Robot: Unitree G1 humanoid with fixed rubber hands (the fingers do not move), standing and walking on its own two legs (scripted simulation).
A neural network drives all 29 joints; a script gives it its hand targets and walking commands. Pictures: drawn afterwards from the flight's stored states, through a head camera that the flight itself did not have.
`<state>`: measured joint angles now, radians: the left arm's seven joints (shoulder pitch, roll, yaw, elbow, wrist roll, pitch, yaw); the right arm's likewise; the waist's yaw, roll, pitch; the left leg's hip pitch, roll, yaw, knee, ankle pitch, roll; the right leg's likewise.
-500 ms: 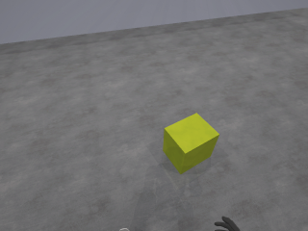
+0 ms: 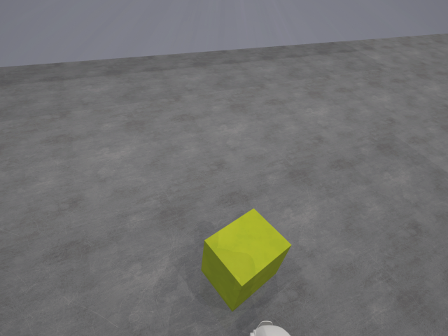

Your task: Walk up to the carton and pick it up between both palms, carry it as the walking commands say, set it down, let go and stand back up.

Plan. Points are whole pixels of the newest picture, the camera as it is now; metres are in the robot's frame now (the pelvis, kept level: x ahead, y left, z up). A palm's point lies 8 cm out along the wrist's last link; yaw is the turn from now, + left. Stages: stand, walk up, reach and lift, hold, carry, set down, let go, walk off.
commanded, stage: walk up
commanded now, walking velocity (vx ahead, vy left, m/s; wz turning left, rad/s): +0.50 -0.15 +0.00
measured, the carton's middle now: (243, 258) +0.60 -0.22 -0.65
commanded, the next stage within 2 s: none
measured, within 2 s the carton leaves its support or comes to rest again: neither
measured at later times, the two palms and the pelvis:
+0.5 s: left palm out of the picture +0.18 +0.18 -0.10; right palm (336, 285) +0.27 -0.32 -0.16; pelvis +0.22 -0.07 +0.00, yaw -3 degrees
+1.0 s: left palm (94, 268) +0.36 +0.26 -0.17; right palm (291, 247) +0.35 -0.21 -0.11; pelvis +0.34 +0.03 +0.00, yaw +0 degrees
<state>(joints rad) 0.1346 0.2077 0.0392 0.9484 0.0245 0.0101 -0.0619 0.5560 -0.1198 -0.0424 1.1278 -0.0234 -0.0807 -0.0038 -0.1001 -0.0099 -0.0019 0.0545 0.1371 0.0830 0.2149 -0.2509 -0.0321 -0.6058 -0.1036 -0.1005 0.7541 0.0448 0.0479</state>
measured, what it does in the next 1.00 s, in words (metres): walks ahead: right foot, then left foot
